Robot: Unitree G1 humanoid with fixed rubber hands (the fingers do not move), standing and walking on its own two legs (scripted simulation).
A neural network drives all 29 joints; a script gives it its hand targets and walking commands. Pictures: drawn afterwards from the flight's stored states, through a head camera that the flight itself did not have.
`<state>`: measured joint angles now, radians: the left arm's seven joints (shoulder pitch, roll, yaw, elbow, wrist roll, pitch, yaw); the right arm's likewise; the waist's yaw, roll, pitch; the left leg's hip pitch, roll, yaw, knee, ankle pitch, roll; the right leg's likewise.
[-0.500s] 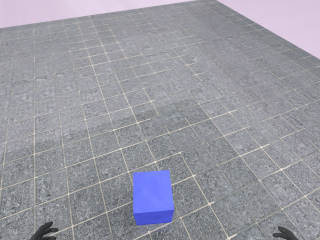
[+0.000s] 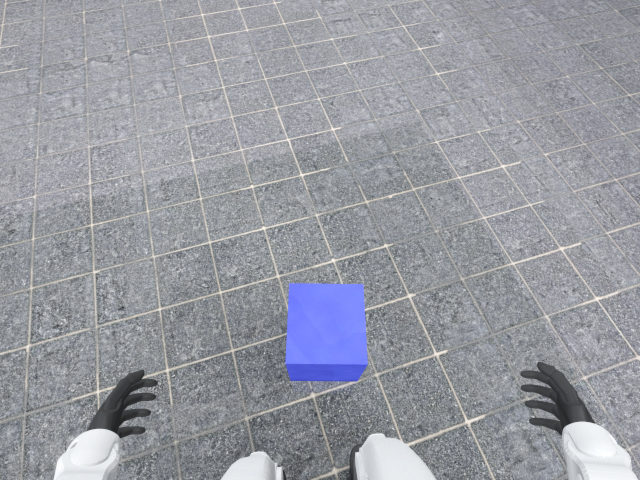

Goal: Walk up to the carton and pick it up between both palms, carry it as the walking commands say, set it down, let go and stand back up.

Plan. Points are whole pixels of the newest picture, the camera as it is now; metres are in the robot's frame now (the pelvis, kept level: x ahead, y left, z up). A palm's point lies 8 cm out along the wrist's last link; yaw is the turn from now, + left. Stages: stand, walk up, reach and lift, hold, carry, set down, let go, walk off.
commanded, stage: reach and lift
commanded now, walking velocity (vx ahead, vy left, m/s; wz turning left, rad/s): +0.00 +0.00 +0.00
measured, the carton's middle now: (325, 335) +0.44 -0.05 -0.63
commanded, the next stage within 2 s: none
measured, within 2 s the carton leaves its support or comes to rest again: neither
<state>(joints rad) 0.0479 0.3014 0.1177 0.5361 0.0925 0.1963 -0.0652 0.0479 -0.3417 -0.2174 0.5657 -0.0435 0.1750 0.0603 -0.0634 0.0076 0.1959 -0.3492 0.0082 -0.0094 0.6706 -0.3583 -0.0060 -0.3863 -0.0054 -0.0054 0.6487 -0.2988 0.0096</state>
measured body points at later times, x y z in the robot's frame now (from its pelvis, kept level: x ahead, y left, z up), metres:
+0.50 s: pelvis -0.05 +0.00 -0.05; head +0.13 -0.01 +0.36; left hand +0.32 +0.22 -0.14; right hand +0.27 -0.29 -0.14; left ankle -0.01 +0.12 -0.72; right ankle +0.02 -0.12 -0.72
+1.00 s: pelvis -0.07 -0.02 -0.09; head +0.22 -0.03 +0.26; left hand +0.44 +0.16 -0.19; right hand +0.41 -0.25 -0.19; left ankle -0.01 +0.12 -0.72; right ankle +0.02 -0.12 -0.72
